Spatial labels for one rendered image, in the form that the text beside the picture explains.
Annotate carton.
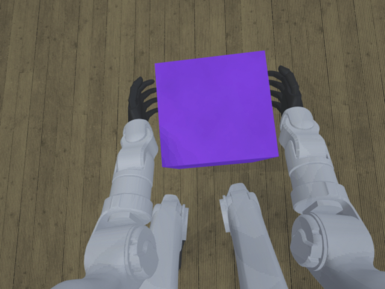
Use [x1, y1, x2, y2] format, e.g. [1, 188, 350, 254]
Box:
[155, 51, 279, 169]

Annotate robot left forearm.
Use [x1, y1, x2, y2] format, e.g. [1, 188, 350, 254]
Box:
[84, 119, 158, 268]

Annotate left robot upper arm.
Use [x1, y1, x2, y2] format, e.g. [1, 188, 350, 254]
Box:
[51, 223, 159, 289]

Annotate left robot hand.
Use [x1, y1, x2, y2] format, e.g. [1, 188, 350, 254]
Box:
[128, 76, 158, 122]

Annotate left robot thigh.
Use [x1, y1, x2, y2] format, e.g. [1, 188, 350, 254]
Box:
[139, 200, 189, 289]

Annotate robot right shin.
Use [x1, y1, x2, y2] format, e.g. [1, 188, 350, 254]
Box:
[227, 183, 261, 211]

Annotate robot right forearm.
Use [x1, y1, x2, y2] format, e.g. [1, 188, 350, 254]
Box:
[279, 107, 374, 248]

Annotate right robot upper arm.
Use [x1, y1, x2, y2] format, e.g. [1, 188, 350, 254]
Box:
[290, 212, 385, 289]

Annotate right robot hand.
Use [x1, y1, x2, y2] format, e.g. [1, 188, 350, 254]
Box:
[268, 66, 303, 116]

